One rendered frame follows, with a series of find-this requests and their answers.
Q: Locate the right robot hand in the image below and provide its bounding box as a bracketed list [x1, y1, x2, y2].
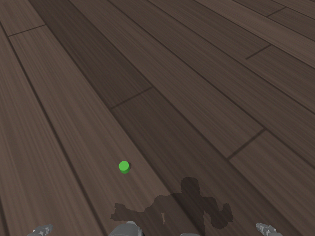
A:
[256, 223, 283, 236]

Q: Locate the left robot hand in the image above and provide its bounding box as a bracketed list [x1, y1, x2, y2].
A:
[27, 224, 53, 236]

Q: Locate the tin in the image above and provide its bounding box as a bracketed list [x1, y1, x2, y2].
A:
[119, 161, 130, 174]

